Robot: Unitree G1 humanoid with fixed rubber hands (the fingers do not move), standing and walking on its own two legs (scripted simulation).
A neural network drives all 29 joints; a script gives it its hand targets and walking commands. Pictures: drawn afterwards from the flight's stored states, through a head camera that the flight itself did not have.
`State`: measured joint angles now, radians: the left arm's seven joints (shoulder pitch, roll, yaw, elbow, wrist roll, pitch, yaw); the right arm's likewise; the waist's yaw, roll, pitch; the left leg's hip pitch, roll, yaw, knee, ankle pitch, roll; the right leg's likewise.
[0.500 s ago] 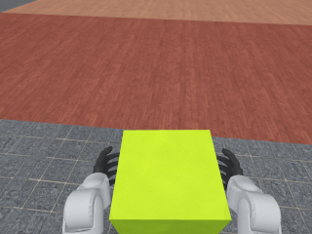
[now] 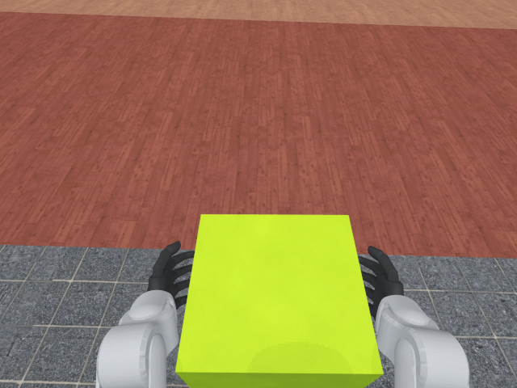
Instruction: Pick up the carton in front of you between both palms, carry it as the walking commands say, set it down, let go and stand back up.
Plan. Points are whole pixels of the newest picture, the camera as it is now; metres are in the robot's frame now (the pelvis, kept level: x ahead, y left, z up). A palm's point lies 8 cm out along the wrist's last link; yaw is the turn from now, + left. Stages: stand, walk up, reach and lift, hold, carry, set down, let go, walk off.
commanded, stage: carry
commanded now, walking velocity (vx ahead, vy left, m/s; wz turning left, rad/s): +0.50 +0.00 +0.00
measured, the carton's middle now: (273, 316) +0.24 -0.01 +0.02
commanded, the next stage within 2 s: none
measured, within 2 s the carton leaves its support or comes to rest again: neither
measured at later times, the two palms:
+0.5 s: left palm (198, 152) +0.57 +0.13 +0.09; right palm (336, 147) +0.59 -0.17 +0.08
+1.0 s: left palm (192, 77) +0.93 +0.18 +0.08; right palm (295, 77) +0.93 -0.12 +0.09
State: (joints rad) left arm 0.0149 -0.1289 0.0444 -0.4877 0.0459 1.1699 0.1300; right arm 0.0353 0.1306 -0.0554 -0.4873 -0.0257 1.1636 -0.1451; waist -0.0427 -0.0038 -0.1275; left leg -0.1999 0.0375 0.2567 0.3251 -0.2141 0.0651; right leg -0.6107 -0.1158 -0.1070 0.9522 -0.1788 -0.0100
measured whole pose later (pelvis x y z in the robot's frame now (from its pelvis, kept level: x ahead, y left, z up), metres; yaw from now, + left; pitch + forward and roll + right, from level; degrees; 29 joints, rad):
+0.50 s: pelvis +0.35 -0.04 +0.00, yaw +4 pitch +4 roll +1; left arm 0.04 -0.13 0.05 -0.51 0.03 1.15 0.13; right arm 0.03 0.13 -0.04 -0.52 -0.05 1.17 -0.13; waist 0.03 0.00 -0.08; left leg -0.59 0.12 0.09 0.99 -0.21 0.00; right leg -0.21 -0.04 -0.25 0.32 -0.20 -0.07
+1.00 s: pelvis +0.69 +0.03 +0.00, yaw +0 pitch +4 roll -2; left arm 0.01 -0.13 0.04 -0.54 0.04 1.18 0.13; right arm 0.03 0.13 -0.05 -0.54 -0.03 1.17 -0.14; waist -0.02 0.00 -0.07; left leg -0.19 0.04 0.24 0.30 -0.19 0.07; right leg -0.58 -0.11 -0.10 0.98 -0.19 -0.01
